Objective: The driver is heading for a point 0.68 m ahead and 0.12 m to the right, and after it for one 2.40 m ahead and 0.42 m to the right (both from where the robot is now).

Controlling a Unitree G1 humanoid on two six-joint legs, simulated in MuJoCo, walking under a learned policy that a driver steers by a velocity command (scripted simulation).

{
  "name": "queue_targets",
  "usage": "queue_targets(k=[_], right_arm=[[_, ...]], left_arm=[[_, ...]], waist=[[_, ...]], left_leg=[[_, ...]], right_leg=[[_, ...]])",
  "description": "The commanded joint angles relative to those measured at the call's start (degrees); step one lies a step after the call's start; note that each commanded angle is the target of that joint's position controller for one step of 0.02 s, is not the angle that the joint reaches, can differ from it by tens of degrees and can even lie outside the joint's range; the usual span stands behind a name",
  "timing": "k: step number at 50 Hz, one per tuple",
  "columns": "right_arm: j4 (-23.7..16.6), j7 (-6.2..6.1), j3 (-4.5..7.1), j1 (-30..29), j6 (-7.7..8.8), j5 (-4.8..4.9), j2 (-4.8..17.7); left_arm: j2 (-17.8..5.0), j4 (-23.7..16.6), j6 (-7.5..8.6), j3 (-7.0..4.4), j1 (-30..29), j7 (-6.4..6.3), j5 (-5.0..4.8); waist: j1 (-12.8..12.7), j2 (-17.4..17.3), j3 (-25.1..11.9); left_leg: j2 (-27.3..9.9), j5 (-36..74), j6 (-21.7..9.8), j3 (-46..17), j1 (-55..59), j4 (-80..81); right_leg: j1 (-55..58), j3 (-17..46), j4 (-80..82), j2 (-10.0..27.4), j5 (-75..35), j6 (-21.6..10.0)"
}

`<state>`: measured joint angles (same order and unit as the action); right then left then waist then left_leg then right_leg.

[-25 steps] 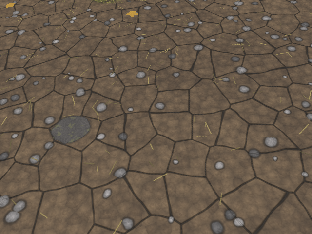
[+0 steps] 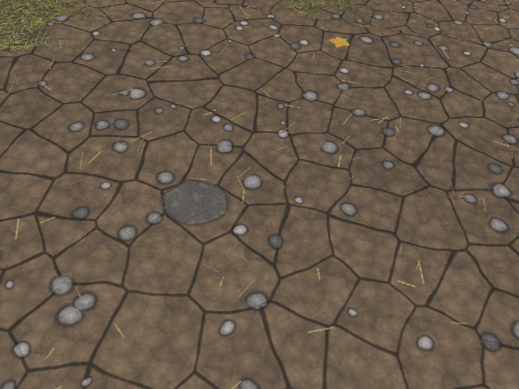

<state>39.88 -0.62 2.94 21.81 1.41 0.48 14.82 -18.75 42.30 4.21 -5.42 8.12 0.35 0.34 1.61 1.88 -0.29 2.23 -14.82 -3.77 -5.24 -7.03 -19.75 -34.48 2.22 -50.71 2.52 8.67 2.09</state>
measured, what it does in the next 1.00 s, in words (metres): walks ahead: right foot, then left foot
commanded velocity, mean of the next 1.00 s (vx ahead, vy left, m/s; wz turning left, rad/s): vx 0.47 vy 0.00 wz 0.06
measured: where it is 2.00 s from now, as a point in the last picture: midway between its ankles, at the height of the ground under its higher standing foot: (269, 207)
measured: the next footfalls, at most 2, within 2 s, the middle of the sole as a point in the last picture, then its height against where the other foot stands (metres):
right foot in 0.24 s outside the picture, level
left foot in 0.74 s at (178, 373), level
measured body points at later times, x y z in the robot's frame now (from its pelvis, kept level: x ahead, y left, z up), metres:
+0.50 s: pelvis +0.25 -0.03 +0.00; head +0.27 -0.03 +0.45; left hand +0.26 +0.25 -0.12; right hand +0.43 -0.27 -0.11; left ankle +0.28 +0.13 -0.68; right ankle +0.24 -0.13 -0.75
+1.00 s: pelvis +0.51 +0.07 +0.00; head +0.53 +0.08 +0.45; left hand +0.65 +0.35 -0.11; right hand +0.58 -0.21 -0.12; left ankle +0.50 +0.16 -0.75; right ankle +0.59 -0.09 -0.67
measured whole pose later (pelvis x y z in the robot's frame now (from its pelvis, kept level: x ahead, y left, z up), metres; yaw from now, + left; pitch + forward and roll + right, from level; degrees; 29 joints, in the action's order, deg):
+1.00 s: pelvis +0.51 +0.07 +0.00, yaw -1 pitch +0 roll +2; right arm 45.4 0.6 3.7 18.0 5.8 -0.9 15.3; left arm -18.4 44.2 1.5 -3.9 12.0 0.2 -1.6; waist 2.4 2.9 1.7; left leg 1.4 -10.9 -2.6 8.6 -6.5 -16.9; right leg -37.6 3.9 -59.8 5.4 10.0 0.5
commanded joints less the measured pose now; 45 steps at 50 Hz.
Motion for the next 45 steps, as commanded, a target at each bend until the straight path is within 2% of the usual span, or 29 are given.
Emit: queue_targets(k=[1,5,8,10,11,12,13,14,15,16,17,18,19,20,22,24,27,30,33,35,36,37,38,39,40,41,42,43,45], right_arm=[[-3.2,-0.98,3.21,-1.1,1.29,0.35,11.1],[-1.2,-0.99,3.38,2.1,1.20,1.03,11.5],[0.1,-0.89,3.24,3.1,1.12,0.95,11.2],[0.5,-0.80,3.36,3.0,0.80,0.83,11.4],[0.4,-0.79,3.18,2.2,0.66,0.79,11.0],[0.2,-0.69,2.62,1.9,0.61,0.44,9.5],[-1.3,-0.74,1.50,1.2,0.62,-0.49,7.1],[-1.9,-0.80,0.38,8.6,1.31,1.02,2.7],[-0.8,-0.74,1.21,6.3,1.92,1.80,7.9],[-1.7,-0.43,1.91,0.4,2.27,2.18,10.3],[-2.3,-0.37,1.61,-3.1,2.56,1.53,9.7],[-2.8,-0.10,1.67,-5.4,2.89,0.55,9.0],[-2.8,0.17,1.72,-5.1,2.88,0.35,8.3],[-2.4,0.38,1.52,-4.4,2.74,0.48,7.3],[-2.7,0.56,0.93,-5.0,2.37,0.30,5.4],[-4.2,0.58,0.29,-9.0,2.46,-0.30,4.5],[-5.3,1.17,-0.41,-14.5,3.16,-0.23,3.4],[-6.5,1.89,-0.41,-19.4,3.53,0.41,3.8],[-7.9,2.51,0.20,-21.9,3.84,0.55,5.4],[-7.1,2.54,1.22,-17.5,4.19,0.38,7.3],[-5.0,2.15,2.51,-10.2,4.19,0.21,9.5],[-3.2,1.49,3.78,-0.3,4.05,-0.47,12.9],[-2.5,1.18,5.02,4.5,3.51,-1.55,18.9],[-2.3,1.35,3.80,5.5,3.33,-1.17,13.8],[-2.2,1.30,2.74,1.7,3.42,-0.79,10.9],[-2.4,1.26,2.13,-2.1,3.52,-0.70,9.2],[-2.1,1.41,1.60,-5.4,3.73,-0.85,7.3],[-1.9,1.46,1.30,-7.4,4.26,-1.23,6.1],[-1.0,1.51,1.55,-9.2,5.21,-1.27,5.7]], left_arm=[[-2.0,-5.4,1.67,0.10,-9.0,0.43,-0.26],[-1.8,-6.7,2.28,0.83,-13.6,1.60,-1.01],[-3.0,-6.9,2.99,0.74,-13.4,2.30,-1.08],[-4.3,-6.6,3.33,0.26,-10.9,2.26,-1.11],[-5.3,-5.6,3.46,-0.34,-7.1,1.97,-0.93],[-7.1,-4.0,3.55,-1.25,-0.4,1.57,-0.61],[-10.2,-2.9,3.54,-1.88,10.0,1.22,0.30],[-13.7,0.1,2.94,-2.93,16.0,1.75,0.45],[-7.8,0.1,2.99,-1.28,14.8,2.10,-1.15],[-5.4,-0.2,2.64,-0.51,11.2,1.74,-1.25],[-4.8,-0.8,2.22,-0.09,8.2,1.46,-0.65],[-3.5,-0.7,1.91,0.35,6.5,1.31,-0.26],[-2.8,-0.8,2.01,0.77,5.6,1.09,0.32],[-2.5,-0.6,2.13,0.89,5.3,1.01,0.21],[-3.2,0.3,2.47,0.81,5.9,0.81,-0.58],[-4.9,1.0,2.41,0.43,6.5,0.52,-0.93],[-6.2,1.7,1.87,0.24,7.7,0.29,-1.30],[-7.4,3.4,1.32,0.11,11.5,0.28,-1.90],[-7.9,4.7,0.25,-0.03,13.5,0.07,-2.32],[-9.1,4.8,-0.52,-0.28,12.7,-0.21,-2.20],[-8.2,4.7,-0.74,0.14,12.5,-0.27,-1.90],[-5.2,3.5,-0.65,1.42,12.1,-0.27,-0.82],[2.0,2.0,0.18,3.59,19.6,-0.17,-0.74],[-2.0,3.1,0.85,2.78,18.7,-0.07,-2.17],[-6.3,1.8,1.00,1.38,13.8,0.00,-3.45],[-6.2,0.8,0.93,1.36,10.2,-0.15,-3.14],[-5.6,0.5,0.59,1.19,8.6,-0.25,-2.30],[-4.9,0.8,-0.15,0.90,9.4,-0.26,-2.06],[-2.4,1.3,-1.65,1.14,10.8,-0.19,-2.26]], waist=[[1.2,-8.3,2.3],[3.1,-8.8,3.7],[3.0,-9.5,4.0],[1.5,-11.2,3.5],[-0.7,-11.3,1.5],[-3.9,-10.2,-3.6],[-8.4,-4.6,-13.1],[-5.2,15.6,-20.2],[-6.4,11.1,-14.8],[-6.6,6.7,-6.5],[-5.4,2.2,-2.8],[-4.4,0.7,-0.1],[-2.8,2.1,0.1],[-2.2,3.3,0.0],[-1.7,3.5,1.0],[-2.3,2.4,2.6],[-4.1,1.9,3.3],[-6.0,1.7,3.6],[-5.4,1.7,4.5],[-1.8,2.3,2.2],[2.0,1.5,-2.4],[6.5,-1.1,-10.5],[3.9,-16.7,-20.2],[5.4,-16.8,-22.2],[5.2,-12.6,-12.5],[3.8,-9.6,-7.6],[2.1,-8.1,-3.7],[0.2,-9.2,-2.1],[-1.6,-8.2,-0.7]], left_leg=[[-10.9,5.8,-8.2,-11.7,2.0,8.5],[-11.8,5.9,-8.1,-12.5,0.3,7.2],[-13.5,8.8,-7.4,-14.4,2.0,5.3],[-14.4,15.9,-6.6,-15.1,4.2,2.7],[-12.9,24.4,-5.7,-13.9,4.6,-1.5],[-9.8,31.4,-4.1,-11.2,2.6,-10.4],[-6.2,22.8,-1.9,-8.4,-6.6,-26.9],[3.2,-11.8,2.3,-4.0,-26.9,-46.6],[1.0,-17.0,2.2,-7.6,-34.1,-53.3],[-1.6,-12.3,1.8,-6.2,-36.9,-54.3],[-4.2,-8.1,1.7,-3.6,-35.5,-52.7],[-6.0,-5.2,1.9,-2.3,-34.6,-49.4],[-7.6,-3.2,1.9,-1.9,-31.9,-47.3],[-8.1,-2.5,2.2,-1.2,-30.4,-45.7],[-8.8,-1.8,3.1,0.3,-30.6,-41.6],[-9.3,2.4,4.3,1.5,-31.8,-34.7],[-8.2,12.3,4.6,3.3,-28.4,-22.5],[-6.5,17.8,4.4,4.4,-24.7,-15.5],[-5.6,14.7,2.7,3.4,-23.8,-11.3],[-3.8,11.4,1.3,4.6,-16.5,-8.8],[-2.7,10.8,-0.1,5.7,-5.8,-7.7],[-9.3,10.5,-2.8,-0.1,10.2,-9.9],[-25.2,0.3,-10.8,-25.2,30.3,-6.3],[-26.3,-8.3,-12.1,-36.5,28.7,1.2],[-24.7,-9.6,-9.5,-28.0,22.0,2.2],[-22.5,-5.6,-8.2,-20.7,14.8,3.2],[-20.2,-0.7,-7.5,-15.1,8.3,5.1],[-18.6,3.0,-6.9,-10.5,3.7,7.2],[-17.7,8.2,-7.1,-5.0,-0.6,10.3]], right_leg=[[-4.7,0.6,10.8,-1.5,-7.4,1.3],[-0.1,0.5,18.6,-2.3,-9.7,1.2],[3.6,0.3,21.5,-2.3,-8.6,-0.6],[7.2,-1.0,22.6,-2.9,-4.5,-2.6],[12.8,-2.5,24.7,-4.1,-4.1,-4.1],[23.4,-1.9,25.0,-3.0,-5.0,-6.4],[40.2,9.0,23.1,6.5,-2.8,-11.0],[57.0,36.5,29.9,18.3,12.8,-19.3],[54.0,41.4,35.0,18.7,21.7,-18.2],[46.9,32.5,35.5,16.9,19.8,-16.2],[40.2,26.0,36.2,14.7,13.4,-15.3],[35.0,21.9,37.6,12.7,7.8,-15.2],[31.8,19.0,38.9,11.2,4.3,-14.9],[30.0,17.1,40.1,10.3,2.2,-15.1],[27.4,13.6,42.2,10.1,-1.3,-16.1],[26.1,10.4,43.8,9.9,-4.4,-16.5],[25.0,4.9,44.0,7.7,-8.1,-14.7],[26.4,3.6,43.0,8.5,-8.3,-13.6],[31.0,5.6,40.0,11.1,-10.2,-12.2],[32.3,5.9,34.0,10.9,-18.5,-10.7],[30.3,4.1,25.2,8.2,-24.5,-9.3],[21.7,1.9,10.3,5.0,-16.8,-7.0],[1.0,-1.8,-12.2,-3.9,12.6,-2.8],[-5.1,5.3,-21.0,-3.8,23.9,-2.7],[-9.5,5.4,-24.0,-1.1,20.1,-3.2],[-9.0,3.8,-22.7,1.6,15.3,-3.3],[-7.3,3.5,-19.8,3.2,11.9,-3.1],[-4.1,4.0,-17.7,4.7,9.2,-2.9],[-0.8,3.8,-16.2,5.1,6.8,-2.3]])
Velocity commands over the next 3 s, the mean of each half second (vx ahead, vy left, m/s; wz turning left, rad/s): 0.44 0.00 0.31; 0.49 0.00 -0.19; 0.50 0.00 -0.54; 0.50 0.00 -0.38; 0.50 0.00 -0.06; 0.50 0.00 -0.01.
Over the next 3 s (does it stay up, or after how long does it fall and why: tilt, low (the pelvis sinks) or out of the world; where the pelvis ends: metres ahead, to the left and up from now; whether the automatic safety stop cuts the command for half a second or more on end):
stays up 1.56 -0.32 0.00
